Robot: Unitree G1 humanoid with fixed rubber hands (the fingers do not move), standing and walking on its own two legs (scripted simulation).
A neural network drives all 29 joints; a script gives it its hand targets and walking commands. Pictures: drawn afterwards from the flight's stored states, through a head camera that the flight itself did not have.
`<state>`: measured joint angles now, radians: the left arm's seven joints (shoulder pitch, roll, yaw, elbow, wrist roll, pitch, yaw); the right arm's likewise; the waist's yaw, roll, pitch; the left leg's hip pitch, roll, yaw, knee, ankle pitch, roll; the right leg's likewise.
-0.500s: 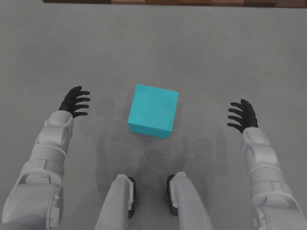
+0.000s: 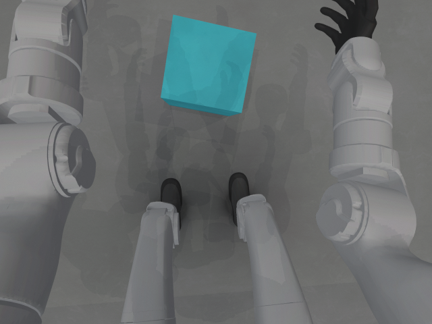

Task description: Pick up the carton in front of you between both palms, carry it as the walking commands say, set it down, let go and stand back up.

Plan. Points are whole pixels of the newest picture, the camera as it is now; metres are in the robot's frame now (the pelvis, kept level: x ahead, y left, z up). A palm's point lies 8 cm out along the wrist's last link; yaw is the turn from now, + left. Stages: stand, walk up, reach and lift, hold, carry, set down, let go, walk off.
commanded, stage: reach and lift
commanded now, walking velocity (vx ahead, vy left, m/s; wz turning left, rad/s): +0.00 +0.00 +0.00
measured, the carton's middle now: (206, 74) +0.54 -0.04 -0.54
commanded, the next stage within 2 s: none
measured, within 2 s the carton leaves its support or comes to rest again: leaves its support in 1.78 s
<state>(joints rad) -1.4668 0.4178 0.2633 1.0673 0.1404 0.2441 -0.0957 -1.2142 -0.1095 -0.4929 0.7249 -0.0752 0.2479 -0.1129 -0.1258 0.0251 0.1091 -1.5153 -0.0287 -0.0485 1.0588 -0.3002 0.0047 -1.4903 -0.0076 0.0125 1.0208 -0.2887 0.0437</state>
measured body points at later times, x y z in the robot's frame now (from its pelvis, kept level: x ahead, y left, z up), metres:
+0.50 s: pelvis -0.01 +0.00 -0.16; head +0.37 +0.00 +0.08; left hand +0.59 +0.14 -0.35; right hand +0.50 -0.23 -0.34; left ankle +0.07 +0.12 -0.63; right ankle +0.07 -0.14 -0.63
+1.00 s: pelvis -0.04 +0.00 -0.28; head +0.36 -0.01 -0.08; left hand +0.58 +0.14 -0.48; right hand +0.51 -0.22 -0.48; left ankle +0.07 +0.11 -0.63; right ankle +0.07 -0.14 -0.63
